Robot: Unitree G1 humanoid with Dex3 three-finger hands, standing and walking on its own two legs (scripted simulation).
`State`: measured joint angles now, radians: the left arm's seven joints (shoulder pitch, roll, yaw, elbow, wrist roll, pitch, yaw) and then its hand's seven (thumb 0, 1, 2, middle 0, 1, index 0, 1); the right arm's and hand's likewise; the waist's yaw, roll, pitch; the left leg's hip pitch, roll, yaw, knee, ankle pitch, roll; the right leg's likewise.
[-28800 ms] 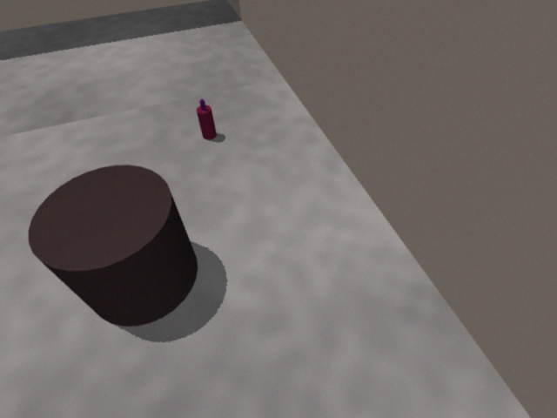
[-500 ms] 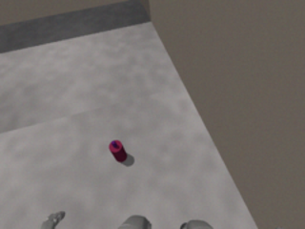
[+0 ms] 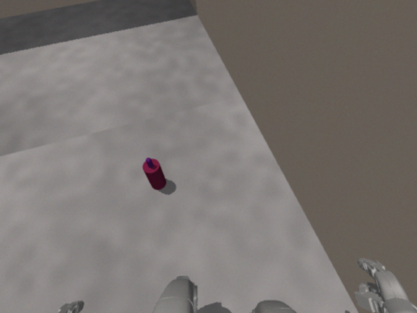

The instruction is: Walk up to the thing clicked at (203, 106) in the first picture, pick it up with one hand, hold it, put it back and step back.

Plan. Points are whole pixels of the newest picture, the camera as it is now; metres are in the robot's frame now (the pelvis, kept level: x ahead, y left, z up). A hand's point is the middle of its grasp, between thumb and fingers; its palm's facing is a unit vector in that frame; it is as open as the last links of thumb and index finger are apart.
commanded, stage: step back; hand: left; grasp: from the side
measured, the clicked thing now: (153, 171) +0.74 +0.33 -0.63
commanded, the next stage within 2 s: stand in 1.82 s
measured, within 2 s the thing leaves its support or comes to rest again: neither
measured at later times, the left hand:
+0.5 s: hand out of the picture -0.05 +0.27 -0.13, palm faces +0.06 -0.93 -0.35, open 7.4 cm
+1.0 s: hand out of the picture -0.22 +0.25 -0.12, palm faces +0.10 -0.90 -0.42, open 7.4 cm
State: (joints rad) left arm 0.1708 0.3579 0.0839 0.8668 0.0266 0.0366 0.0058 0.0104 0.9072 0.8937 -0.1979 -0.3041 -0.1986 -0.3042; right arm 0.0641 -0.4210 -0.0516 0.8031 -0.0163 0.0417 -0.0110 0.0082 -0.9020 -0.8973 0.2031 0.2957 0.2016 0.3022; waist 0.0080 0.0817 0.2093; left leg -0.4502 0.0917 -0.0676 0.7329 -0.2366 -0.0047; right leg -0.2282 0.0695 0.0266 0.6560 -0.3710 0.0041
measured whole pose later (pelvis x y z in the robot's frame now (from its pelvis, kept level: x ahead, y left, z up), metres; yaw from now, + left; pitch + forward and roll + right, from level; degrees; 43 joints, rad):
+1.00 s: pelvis -0.27 -0.03 +0.01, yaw +5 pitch -2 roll +1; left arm 0.20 0.38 0.08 0.91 0.04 0.00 -0.01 0.01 0.90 0.89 -0.20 -0.30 -0.20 -0.31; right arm 0.27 -0.39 -0.05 1.00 -0.04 0.01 0.01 0.01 -0.91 -0.90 0.20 0.30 0.20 0.30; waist 0.03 0.00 0.08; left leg -0.23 -0.03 -0.05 0.56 -0.33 -0.01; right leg -0.27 -0.05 -0.02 0.64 -0.35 0.00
